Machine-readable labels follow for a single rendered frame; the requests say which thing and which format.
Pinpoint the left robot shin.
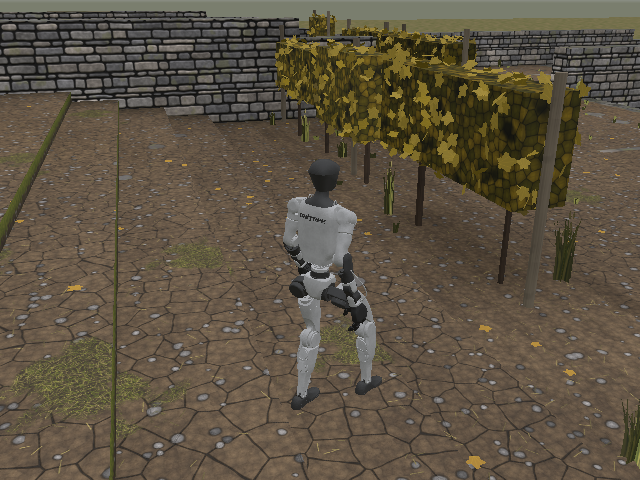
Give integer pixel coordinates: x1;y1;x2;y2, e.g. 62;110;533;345
297;329;319;398

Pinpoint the robot left upper arm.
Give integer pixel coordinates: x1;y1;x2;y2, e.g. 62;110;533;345
283;197;307;247

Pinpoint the robot right hand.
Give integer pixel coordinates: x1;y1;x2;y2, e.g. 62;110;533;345
343;303;368;331

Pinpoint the robot left hand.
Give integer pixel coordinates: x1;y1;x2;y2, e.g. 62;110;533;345
296;262;312;275

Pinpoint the robot right upper arm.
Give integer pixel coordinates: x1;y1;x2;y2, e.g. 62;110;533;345
332;206;357;267

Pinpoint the robot head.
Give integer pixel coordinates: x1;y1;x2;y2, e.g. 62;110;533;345
305;159;340;208

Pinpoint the robot left forearm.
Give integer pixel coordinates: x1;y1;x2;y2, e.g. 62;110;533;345
283;242;307;268

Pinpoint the robot right forearm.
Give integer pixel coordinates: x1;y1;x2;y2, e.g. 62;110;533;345
338;253;362;307

